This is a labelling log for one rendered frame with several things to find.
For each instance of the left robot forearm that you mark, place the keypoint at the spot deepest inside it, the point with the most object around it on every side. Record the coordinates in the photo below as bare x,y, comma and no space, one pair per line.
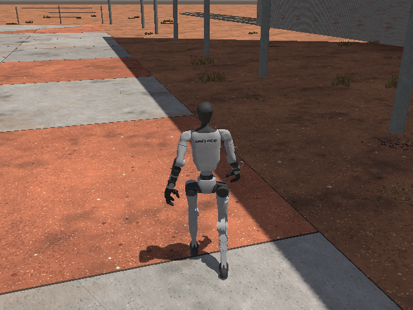
173,176

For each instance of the robot left upper arm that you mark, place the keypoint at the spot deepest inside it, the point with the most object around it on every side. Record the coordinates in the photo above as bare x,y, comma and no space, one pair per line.
182,147

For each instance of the robot left hand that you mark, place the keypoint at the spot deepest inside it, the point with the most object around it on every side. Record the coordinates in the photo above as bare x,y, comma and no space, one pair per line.
168,197

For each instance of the robot right hand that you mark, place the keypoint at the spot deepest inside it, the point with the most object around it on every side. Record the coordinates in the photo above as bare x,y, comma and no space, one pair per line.
234,179

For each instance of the left robot foot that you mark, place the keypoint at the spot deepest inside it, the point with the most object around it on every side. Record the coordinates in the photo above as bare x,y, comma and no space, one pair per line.
194,250

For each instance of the left robot shin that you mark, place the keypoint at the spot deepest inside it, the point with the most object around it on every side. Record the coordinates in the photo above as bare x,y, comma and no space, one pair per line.
192,228

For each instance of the robot right upper arm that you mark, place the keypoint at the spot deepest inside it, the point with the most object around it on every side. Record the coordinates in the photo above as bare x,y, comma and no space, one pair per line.
229,146

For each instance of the right robot forearm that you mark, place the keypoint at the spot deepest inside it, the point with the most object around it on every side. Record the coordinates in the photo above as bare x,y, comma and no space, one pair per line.
235,166

